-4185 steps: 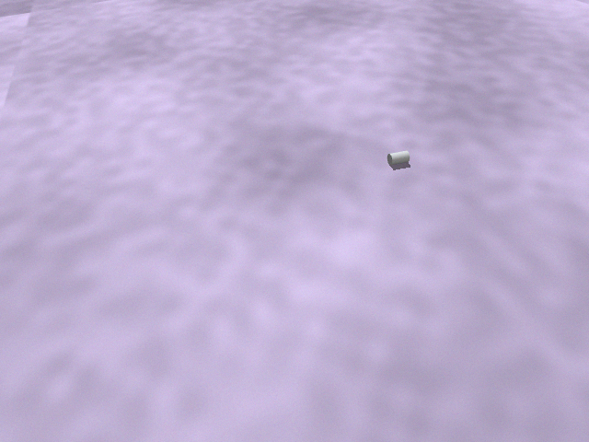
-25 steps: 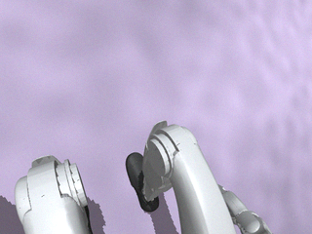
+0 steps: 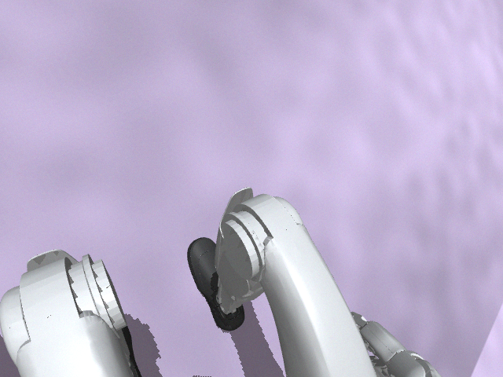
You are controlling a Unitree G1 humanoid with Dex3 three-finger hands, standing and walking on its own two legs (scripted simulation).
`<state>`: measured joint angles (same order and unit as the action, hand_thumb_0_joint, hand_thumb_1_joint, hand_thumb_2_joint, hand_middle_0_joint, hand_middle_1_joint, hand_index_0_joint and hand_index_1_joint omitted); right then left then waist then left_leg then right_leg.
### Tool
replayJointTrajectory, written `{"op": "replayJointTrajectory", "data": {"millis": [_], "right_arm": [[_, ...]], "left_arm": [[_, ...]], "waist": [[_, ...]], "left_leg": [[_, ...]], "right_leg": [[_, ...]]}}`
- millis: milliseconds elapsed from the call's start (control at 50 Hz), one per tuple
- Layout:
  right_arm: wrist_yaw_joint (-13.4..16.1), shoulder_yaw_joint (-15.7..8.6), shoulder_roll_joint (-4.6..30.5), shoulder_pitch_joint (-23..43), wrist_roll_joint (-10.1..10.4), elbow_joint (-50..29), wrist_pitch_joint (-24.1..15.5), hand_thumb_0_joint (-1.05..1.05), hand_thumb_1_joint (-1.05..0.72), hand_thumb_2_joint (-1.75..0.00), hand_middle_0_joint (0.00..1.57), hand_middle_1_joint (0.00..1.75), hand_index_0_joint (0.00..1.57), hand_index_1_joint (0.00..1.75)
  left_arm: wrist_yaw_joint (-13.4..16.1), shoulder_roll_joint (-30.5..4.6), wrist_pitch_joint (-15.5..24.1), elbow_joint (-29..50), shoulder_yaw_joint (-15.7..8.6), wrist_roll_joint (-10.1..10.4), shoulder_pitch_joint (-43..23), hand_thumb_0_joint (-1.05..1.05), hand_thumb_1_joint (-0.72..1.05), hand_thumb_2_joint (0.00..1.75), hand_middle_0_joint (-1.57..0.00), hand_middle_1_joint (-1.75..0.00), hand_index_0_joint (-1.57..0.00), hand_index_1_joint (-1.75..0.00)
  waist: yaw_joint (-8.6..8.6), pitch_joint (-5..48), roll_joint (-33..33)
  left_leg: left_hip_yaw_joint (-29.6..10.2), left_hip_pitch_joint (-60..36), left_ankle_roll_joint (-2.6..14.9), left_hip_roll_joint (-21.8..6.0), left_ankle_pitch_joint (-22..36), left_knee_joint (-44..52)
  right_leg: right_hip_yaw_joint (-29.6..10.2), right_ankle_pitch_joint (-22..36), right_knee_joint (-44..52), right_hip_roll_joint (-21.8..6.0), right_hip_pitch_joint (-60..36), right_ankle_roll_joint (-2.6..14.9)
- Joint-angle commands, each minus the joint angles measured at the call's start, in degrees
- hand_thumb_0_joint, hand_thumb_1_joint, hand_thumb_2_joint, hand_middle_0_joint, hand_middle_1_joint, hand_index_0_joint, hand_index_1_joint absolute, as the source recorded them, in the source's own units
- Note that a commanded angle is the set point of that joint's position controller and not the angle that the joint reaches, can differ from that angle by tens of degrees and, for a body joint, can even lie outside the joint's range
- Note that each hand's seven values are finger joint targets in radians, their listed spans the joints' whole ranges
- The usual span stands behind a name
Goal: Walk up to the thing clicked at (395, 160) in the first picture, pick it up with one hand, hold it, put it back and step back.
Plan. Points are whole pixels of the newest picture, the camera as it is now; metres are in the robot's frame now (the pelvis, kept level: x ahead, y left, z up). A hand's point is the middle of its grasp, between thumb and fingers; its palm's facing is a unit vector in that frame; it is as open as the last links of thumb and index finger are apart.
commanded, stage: rest palm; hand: left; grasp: from above
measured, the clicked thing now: out of the picture +0.49 +0.46 -0.30
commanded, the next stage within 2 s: none
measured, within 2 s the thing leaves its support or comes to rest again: neither
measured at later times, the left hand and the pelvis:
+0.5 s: hand out of the picture +0.46 +0.43 -0.22, palm faces -0.45 -0.15 -0.88, open 14.4 cm; pelvis +0.01 +0.00 -0.01, yaw -1 degrees
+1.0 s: hand out of the picture +0.47 +0.41 -0.22, palm faces -0.42 -0.15 -0.90, open 14.5 cm; pelvis +0.00 +0.00 -0.01, yaw -2 degrees
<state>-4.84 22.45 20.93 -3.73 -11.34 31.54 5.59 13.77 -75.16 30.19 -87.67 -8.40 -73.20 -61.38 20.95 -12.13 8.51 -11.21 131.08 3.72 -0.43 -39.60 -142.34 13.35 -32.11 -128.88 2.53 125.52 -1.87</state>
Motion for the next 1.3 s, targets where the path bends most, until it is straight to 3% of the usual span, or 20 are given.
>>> {"op": "replayJointTrajectory", "data": {"millis": [0,80,120,140,180,240,300,320,440,480,600,760,920,940,960,1120,1140,1200,1220,1280], "right_arm": [[1.3,-5.6,18.4,-4.5,-0.8,0.0,-0.3,0.00,-0.90,-0.90,0.20,0.30,0.20,0.30],[1.9,-6.4,18.2,-5.0,-0.7,1.9,-3.3,0.00,-0.90,-0.90,0.20,0.30,0.20,0.30],[2.0,-6.8,18.5,-4.9,-0.6,2.8,-4.6,0.00,-0.91,-0.90,0.20,0.30,0.20,0.30],[2.0,-6.8,18.2,-5.2,-0.4,3.0,-5.5,0.00,-0.91,-0.90,0.20,0.30,0.20,0.30],[2.0,-7.1,18.3,-5.9,-0.2,3.9,-6.9,0.00,-0.91,-0.90,0.20,0.30,0.20,0.30],[1.7,-7.6,18.4,-5.7,0.5,4.8,-8.5,0.00,-0.91,-0.90,0.20,0.30,0.20,0.30],[1.3,-7.1,17.5,-6.1,1.0,5.8,-9.0,0.00,-0.91,-0.90,0.20,0.30,0.20,0.30],[1.1,-6.8,17.1,-6.2,1.2,5.6,-9.0,0.00,-0.91,-0.90,0.20,0.30,0.20,0.30],[0.5,-5.8,17.0,-7.2,1.0,5.2,-7.5,0.00,-0.91,-0.90,0.20,0.30,0.20,0.30],[0.3,-5.3,17.0,-7.0,0.9,4.6,-6.7,0.00,-0.90,-0.90,0.20,0.30,0.20,0.30],[0.1,-4.3,17.6,-8.1,-0.2,2.7,-4.5,0.00,-0.90,-0.90,0.20,0.30,0.20,0.30],[0.5,-4.3,18.7,-7.6,-0.7,1.3,-4.7,0.00,-0.90,-0.90,0.20,0.30,0.20,0.30],[0.9,-4.3,18.8,-9.0,-0.4,2.8,-6.9,0.00,-0.90,-0.90,0.20,0.30,0.20,0.30],[1.0,-3.5,17.7,-7.4,0.0,2.2,-7.1,0.00,-0.90,-0.90,0.20,0.30,0.20,0.30],[1.2,-4.6,19.0,-7.5,0.0,2.7,-7.3,0.00,-0.90,-0.90,0.20,0.30,0.20,0.30],[0.9,-4.4,18.6,-7.7,0.0,4.3,-7.8,0.00,-0.90,-0.90,0.20,0.30,0.20,0.30],[1.0,-4.4,18.6,-8.1,-0.1,4.2,-7.8,0.00,-0.90,-0.90,0.20,0.30,0.20,0.30],[0.9,-3.9,18.0,-7.6,-0.2,4.0,-7.5,0.00,-0.90,-0.90,0.20,0.30,0.20,0.30],[1.0,-5.1,19.4,-8.2,-0.3,4.2,-7.5,0.00,-0.90,-0.90,0.20,0.30,0.20,0.30],[0.7,-3.6,17.9,-8.2,-0.4,4.3,-7.4,0.00,-0.90,-0.90,0.20,0.30,0.20,0.30]], "left_arm": [[11.0,-19.8,0.8,5.1,-2.4,-0.6,-12.2,0.00,-0.61,1.06,-0.07,-0.89,-0.02,-0.95],[16.5,-17.8,-3.4,2.6,-1.3,-2.7,-12.4,0.00,-0.61,1.07,-0.08,-0.90,-0.02,-0.96],[18.5,-17.3,-5.7,1.8,-1.6,-2.1,-14.5,0.00,-0.61,1.06,-0.09,-0.91,-0.03,-0.96],[18.9,-16.3,-7.1,0.0,-0.4,-2.1,-14.2,0.00,-0.61,1.04,-0.08,-0.92,-0.03,-0.97],[18.5,-14.9,-9.5,0.1,0.7,-1.8,-15.4,0.00,-0.61,1.02,-0.07,-0.95,-0.04,-0.98],[16.6,-14.4,-12.0,-0.5,1.1,0.2,-17.1,0.00,-0.61,1.00,-0.07,-0.97,-0.05,-0.99],[13.3,-12.9,-13.4,-1.5,2.6,0.8,-16.1,0.00,-0.60,0.99,-0.07,-1.01,-0.06,-1.02],[12.2,-12.1,-13.6,-1.4,2.9,1.6,-16.4,0.00,-0.60,0.99,-0.07,-1.00,-0.06,-1.01],[7.2,-16.6,-11.7,5.2,0.8,2.7,-16.0,0.00,-0.59,0.98,-0.06,-1.02,-0.06,-1.02],[6.4,-16.0,-10.5,4.3,0.8,3.3,-14.3,0.00,-0.59,0.99,-0.06,-1.01,-0.05,-1.02],[6.7,-20.4,-6.4,6.7,-2.2,2.3,-13.3,0.00,-0.58,0.98,-0.06,-0.99,-0.05,-1.00],[10.9,-20.4,-5.7,3.7,-1.9,1.2,-12.8,0.00,-0.59,0.99,-0.06,-0.99,-0.04,-1.00],[12.6,-19.2,-8.5,2.0,-1.0,1.3,-12.8,0.00,-0.59,0.99,-0.06,-1.00,-0.04,-1.02],[12.6,-18.5,-9.1,-1.4,-0.7,1.4,-11.3,0.00,-0.57,0.98,-0.05,-1.01,-0.05,-1.01],[12.5,-19.0,-9.0,1.6,-0.7,1.9,-13.0,0.00,-0.59,0.99,-0.06,-1.01,-0.05,-1.03],[10.8,-18.6,-9.5,3.1,-1.0,2.8,-13.4,0.00,-0.55,0.97,-0.05,-1.03,-0.06,-1.03],[10.6,-19.8,-9.4,5.0,-1.6,2.5,-13.8,0.00,-0.55,0.96,-0.05,-1.04,-0.06,-1.04],[10.5,-18.2,-9.0,2.1,-1.0,2.8,-11.8,0.00,-0.54,0.96,-0.06,-1.04,-0.06,-1.03],[10.4,-19.3,-8.5,6.1,-1.2,2.8,-14.3,0.00,-0.54,0.96,-0.06,-1.04,-0.06,-1.03],[9.9,-18.7,-8.5,3.7,-1.4,2.8,-12.6,0.00,-0.53,0.95,-0.05,-1.04,-0.07,-1.03]], "waist": [[1.35,37.7,-35.5],[2.12,37.0,-34.3],[2.46,37.4,-34.8],[2.19,37.4,-34.2],[3.51,36.2,-35.0],[3.32,36.4,-35.3],[3.52,37.4,-35.1],[3.82,37.3,-34.4],[3.20,42.0,-37.9],[3.64,40.4,-35.7],[3.27,41.3,-39.1],[3.44,35.9,-35.2],[3.99,35.8,-34.8],[3.22,35.4,-33.5],[3.72,35.6,-33.6],[3.59,36.5,-37.2],[3.40,38.2,-37.5],[3.79,36.7,-34.3],[3.66,37.0,-35.5],[3.86,37.9,-35.9]], "left_leg": [[-1.2,-32.4,-2.98,-2.9,8.4,17.7],[0.0,-31.5,-2.72,-2.5,10.4,16.4],[-0.5,-30.3,-2.98,-2.6,10.4,16.6],[0.2,-29.2,-2.61,-2.3,9.1,16.1],[-0.3,-28.9,-2.93,-2.6,9.2,16.2],[-1.2,-28.0,-3.39,-2.9,9.0,16.4],[-0.9,-27.5,-3.13,-2.9,8.7,15.7],[-1.5,-27.8,-3.33,-3.0,10.0,15.7],[-2.0,-34.3,-4.03,-3.7,20.3,14.7],[-1.9,-32.6,-3.73,-3.5,20.7,14.3],[-3.0,-37.2,-4.14,-4.2,24.4,15.1],[-2.2,-30.3,-3.01,-3.7,14.6,15.7],[-2.3,-29.8,-3.16,-3.9,13.7,15.6],[-2.0,-27.8,-2.88,-3.7,11.7,15.3],[-1.6,-27.0,-2.74,-3.7,11.0,15.1],[-2.8,-31.0,-3.90,-4.3,15.0,15.2],[-2.6,-32.0,-3.74,-4.3,16.0,14.9],[-1.8,-27.9,-3.07,-3.9,13.7,14.3],[-1.9,-29.5,-3.27,-3.9,14.5,14.3],[-2.7,-31.7,-3.58,-4.2,18.3,13.8]], "right_leg": [[0.1,3.9,7.8,1.5,-14.4,2.98],[-0.1,6.0,7.5,1.4,-12.9,2.94],[0.4,6.6,7.3,1.3,-12.6,2.90],[0.2,6.0,7.6,1.6,-12.9,3.06],[0.2,6.2,7.1,1.1,-11.1,3.00],[0.5,5.9,6.7,0.6,-10.9,2.82],[0.5,5.5,7.3,0.8,-12.1,2.81],[0.6,5.9,7.2,0.5,-12.3,2.56],[-0.1,10.3,7.3,0.3,-15.0,2.47],[0.0,10.7,7.8,0.5,-16.0,2.43],[0.2,11.0,7.8,0.7,-16.9,2.60],[1.0,7.7,8.3,1.5,-16.3,2.60],[0.9,7.5,7.9,1.3,-15.2,2.43],[1.1,6.4,8.0,1.6,-15.2,2.64],[0.9,6.5,8.3,1.5,-15.6,2.49],[1.0,7.1,7.6,0.7,-13.9,2.56],[1.0,8.1,7.4,0.9,-14.8,2.46],[1.1,8.0,8.0,1.1,-17.1,2.41],[0.8,7.9,7.8,0.9,-15.9,2.57],[1.1,9.2,7.6,0.8,-15.5,2.49]]}}
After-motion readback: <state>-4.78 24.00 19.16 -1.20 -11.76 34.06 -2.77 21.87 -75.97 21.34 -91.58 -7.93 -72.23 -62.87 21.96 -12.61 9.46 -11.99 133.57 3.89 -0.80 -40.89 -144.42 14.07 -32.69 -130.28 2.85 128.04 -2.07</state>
